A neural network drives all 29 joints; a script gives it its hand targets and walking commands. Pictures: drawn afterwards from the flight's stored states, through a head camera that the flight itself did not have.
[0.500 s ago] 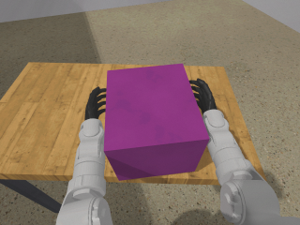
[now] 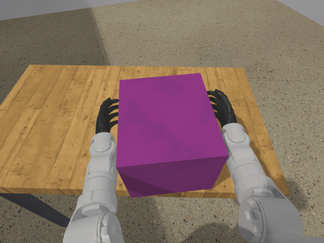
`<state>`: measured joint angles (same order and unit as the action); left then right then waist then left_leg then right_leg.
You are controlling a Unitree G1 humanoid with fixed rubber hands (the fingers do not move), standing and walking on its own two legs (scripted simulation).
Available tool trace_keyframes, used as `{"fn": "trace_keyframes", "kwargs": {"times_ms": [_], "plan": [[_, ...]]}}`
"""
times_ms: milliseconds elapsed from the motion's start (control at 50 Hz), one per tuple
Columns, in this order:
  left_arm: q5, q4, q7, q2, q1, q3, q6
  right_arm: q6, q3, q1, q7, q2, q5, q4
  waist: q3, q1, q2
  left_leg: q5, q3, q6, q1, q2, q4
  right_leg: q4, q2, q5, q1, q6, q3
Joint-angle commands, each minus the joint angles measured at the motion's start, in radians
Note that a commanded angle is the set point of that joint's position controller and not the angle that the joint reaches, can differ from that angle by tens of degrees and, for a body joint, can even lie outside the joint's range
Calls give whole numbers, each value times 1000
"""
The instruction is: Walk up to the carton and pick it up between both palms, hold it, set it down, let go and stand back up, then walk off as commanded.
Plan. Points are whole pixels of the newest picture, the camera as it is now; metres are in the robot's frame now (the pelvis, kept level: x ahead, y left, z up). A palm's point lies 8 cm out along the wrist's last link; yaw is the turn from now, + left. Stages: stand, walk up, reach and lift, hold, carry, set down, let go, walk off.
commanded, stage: set down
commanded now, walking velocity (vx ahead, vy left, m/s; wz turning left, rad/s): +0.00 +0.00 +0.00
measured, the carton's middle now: (166, 134) +0.38 +0.00 +0.03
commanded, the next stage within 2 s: none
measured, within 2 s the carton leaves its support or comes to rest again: neither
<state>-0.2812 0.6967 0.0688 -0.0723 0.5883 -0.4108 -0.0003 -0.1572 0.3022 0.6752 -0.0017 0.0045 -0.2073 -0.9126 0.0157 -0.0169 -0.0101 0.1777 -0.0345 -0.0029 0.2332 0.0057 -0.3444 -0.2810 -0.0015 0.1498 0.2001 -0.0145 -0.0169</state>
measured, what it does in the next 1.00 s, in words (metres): stands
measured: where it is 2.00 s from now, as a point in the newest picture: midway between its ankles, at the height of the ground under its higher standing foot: outside the picture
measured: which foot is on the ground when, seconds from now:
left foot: down 0.00-1.00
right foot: down 0.00-1.00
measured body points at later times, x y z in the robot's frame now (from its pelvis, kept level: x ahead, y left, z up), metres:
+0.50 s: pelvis +0.00 +0.00 +0.00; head +0.03 +0.01 +0.45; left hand +0.39 +0.16 +0.06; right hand +0.40 -0.16 +0.07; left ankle -0.01 +0.11 -0.75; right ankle -0.01 -0.13 -0.75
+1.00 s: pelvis -0.01 +0.00 +0.00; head +0.04 +0.00 +0.44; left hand +0.39 +0.16 +0.04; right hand +0.40 -0.16 +0.05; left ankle -0.01 +0.11 -0.75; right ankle -0.01 -0.13 -0.75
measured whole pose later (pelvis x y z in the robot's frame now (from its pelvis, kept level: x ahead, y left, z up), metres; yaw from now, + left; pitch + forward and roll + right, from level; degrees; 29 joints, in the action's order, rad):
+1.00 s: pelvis -0.01 +0.00 +0.00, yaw +0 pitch +9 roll -1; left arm -0.13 0.89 0.15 0.00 0.62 -0.26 -0.14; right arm -0.20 0.11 0.68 0.03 0.10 0.14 -1.00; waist 0.06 0.00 0.00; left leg 0.15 -0.03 0.00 0.36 0.00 -0.35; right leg -0.30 0.00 0.13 0.33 -0.01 -0.02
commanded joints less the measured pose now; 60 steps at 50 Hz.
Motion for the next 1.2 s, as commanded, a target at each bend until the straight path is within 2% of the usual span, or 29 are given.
{"fn": "trace_keyframes", "kwargs": {"times_ms": [0, 80, 140, 160, 180, 320, 340, 380, 440, 480, 500, 560, 580, 620, 640, 720, 760, 800, 840, 880, 940, 960, 1020, 1060, 1080, 1120, 1140, 1160, 1180], "plan": [[-39, 36, -89, -492, 542, 255, -95, -66, -211, 432, -124, -567, -40, 37, 505, 128, 13, -495, 143, -70, -203, -25, 0, 9, 57, -272, -114, 1, 76], [-38, 25, -91, -487, 544, 268, -106, -76, -202, 431, -123, -574, -43, 46, 516, 108, 30, -471, 143, -66, -196, -23, -2, -24, 54, -320, -123, -7, 73], [-52, 89, -112, -459, 520, 212, -101, -66, -183, 415, -127, -561, -69, 40, 448, 115, -28, -386, 163, -52, -152, -22, 26, -8, 48, -278, -153, -9, 78], [-85, 85, -108, -457, 514, 171, -100, -60, -195, 415, -129, -573, -75, 39, 437, 149, -6, -378, 160, -42, -142, -13, 37, -3, 44, -260, -157, -7, 65], [-63, 63, -105, -472, 523, 196, -105, -64, -167, 396, -125, -561, -70, 4, 440, 125, 10, -425, 151, -55, -170, -17, 27, -8, 50, -264, -133, -7, 80], [-96, 75, -109, -459, 488, 173, -104, -61, -152, 361, -140, -558, -91, -20, 388, 116, 18, -466, 141, -63, -209, -31, 8, -1, 55, -211, -82, 0, 82], [-93, 48, -106, -496, 452, 201, -107, -73, -157, 359, -144, -564, -65, 5, 418, 130, 48, -462, 142, -76, -210, -26, 1, -1, 66, -220, -83, 10, 91], [-114, 79, -107, -467, 435, 149, -98, -65, -145, 358, -143, -534, -92, 2, 377, 151, -1, -460, 140, -61, -205, -25, 24, 3, 63, -197, -89, 3, 85], [-112, 82, -100, -406, 466, 153, -106, -62, -92, 375, -136, -494, -102, -5, 404, 137, 44, -418, 156, -61, -182, -20, 24, -1, 53, -179, -88, 6, 74], [-103, 85, -102, -439, 466, 158, -115, -63, -89, 351, -131, -507, -117, -7, 396, 108, 15, -436, 147, -61, -166, -19, 9, 6, 55, -210, -95, 1, 79], [-99, 94, -108, -444, 485, 137, -119, -58, -62, 386, -131, -530, -151, 9, 366, 110, -33, -388, 153, -51, -142, -19, 31, 22, 54, -167, -88, 2, 81], [-139, 80, -107, -427, 423, 115, -105, -58, -61, 337, -135, -538, -132, 4, 340, 124, 20, -416, 151, -49, -158, -13, 23, -1, 53, -191, -93, -4, 78], [-146, 117, -108, -375, 406, 77, -97, -56, -77, 330, -126, -481, -128, 8, 332, 142, -8, -440, 160, -41, -168, -14, 28, -4, 52, -236, -121, -10, 72], [-121, 89, -94, -285, 409, 86, -115, -73, -62, 325, -110, -365, -101, 11, 391, 118, -8, -464, 157, -48, -169, -18, 9, -16, 54, -278, -113, -12, 72], [-115, 97, -102, -348, 446, 88, -118, -59, -48, 321, -107, -458, -140, -13, 301, 91, -27, -407, 145, -38, -150, -6, 26, 3, 42, -223, -115, -17, 81], [-70, 114, -25, -68, 399, 53, -135, -78, -64, 331, -64, -146, -24, -2, 406, 152, 1, -493, 154, -56, -175, -15, -8, -30, 61, -249, -86, -9, 73], [-5, 99, 39, 174, 358, 22, -139, -86, -126, 312, -11, 134, 127, -12, 453, 182, 32, -541, 146, -62, -134, -19, -46, -38, 62, -313, -113, 0, 53], [91, 114, 65, 161, 467, 120, -136, -58, -167, 382, 23, 176, 201, -105, 414, 130, 63, -438, 127, -68, -119, -19, -52, -23, 74, -218, -9, 4, 54], [174, 94, 83, 181, 408, 177, -157, -71, -262, 367, 42, 239, 296, -60, 520, 142, 4, -519, 134, -78, -128, -22, -86, -36, 94, -330, -71, 19, 42], [222, 49, 91, 155, 309, 216, -169, -87, -291, 313, 49, 278, 355, -34, 595, 138, 16, -595, 116, -92, -168, -41, -123, -65, 109, -382, -62, 27, 44], [269, 175, 98, 218, 464, 203, -197, -72, -285, 487, 51, 290, 356, 3, 690, 174, -27, -496, 142, -82, -97, -34, -135, -66, 105, -252, 23, 31, 33], [266, 99, 96, 172, 351, 240, -195, -87, -278, 380, 50, 325, 376, -16, 701, 127, -4, -582, 118, -88, -170, -52, -131, -67, 118, -343, 14, 43, 52], [268, -21, 75, 219, 263, 226, -170, -97, -352, 281, 48, 350, 441, 25, 714, 163, 41, -671, 114, -100, -200, -49, -147, -80, 117, -403, -22, 39, 48], [266, -30, 78, 211, 269, 243, -158, -89, -340, 273, 48, 380, 444, 19, 668, 148, 38, -611, 112, -97, -200, -47, -126, -69, 116, -373, -21, 36, 49], [284, -72, 74, 198, 216, 262, -158, -99, -309, 242, 55, 397, 430, 63, 677, 104, 1, -655, 95, -98, -206, -52, -137, -68, 128, -425, -32, 35, 63], [269, -85, 68, 227, 206, 205, -163, -110, -338, 242, 55, 372, 440, 96, 727, 171, 18, -692, 122, -96, -183, -41, -134, -84, 116, -472, -64, 31, 37], [285, 6, 61, 237, 284, 227, -153, -93, -316, 275, 54, 399, 431, -3, 623, 113, -14, -634, 105, -93, -174, -45, -130, -67, 119, -381, -6, 20, 46], [282, -7, 55, 233, 318, 215, -146, -79, -331, 288, 50, 388, 442, 25, 623, 135, 7, -602, 114, -85, -162, -41, -112, -64, 109, -352, -38, 27, 38], [281, -145, 50, 229, 67, 218, -142, -108, -400, 86, 49, 387, 492, 131, 666, 158, -20, -679, 115, -86, -232, -45, -106, -65, 117, -480, -128, 23, 38]]}}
